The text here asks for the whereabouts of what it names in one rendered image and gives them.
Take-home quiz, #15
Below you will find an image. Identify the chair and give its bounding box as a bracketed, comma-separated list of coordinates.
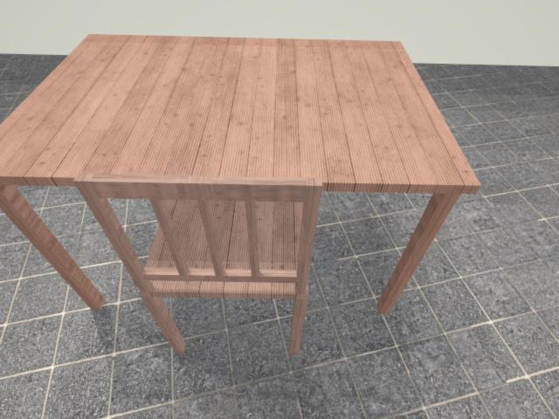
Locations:
[73, 174, 322, 355]

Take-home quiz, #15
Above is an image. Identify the table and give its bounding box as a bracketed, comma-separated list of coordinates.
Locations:
[0, 34, 481, 314]

